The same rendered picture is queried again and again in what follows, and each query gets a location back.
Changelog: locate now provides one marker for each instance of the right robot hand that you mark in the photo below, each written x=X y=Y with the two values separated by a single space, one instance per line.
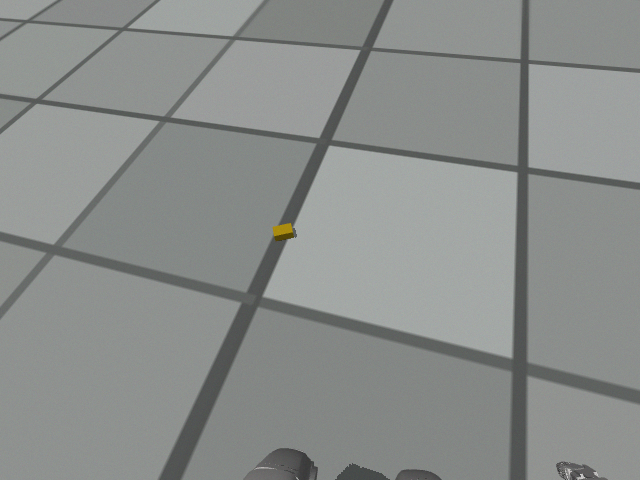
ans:
x=572 y=471

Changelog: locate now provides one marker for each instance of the small box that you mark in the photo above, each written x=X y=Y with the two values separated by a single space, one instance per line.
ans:
x=283 y=232

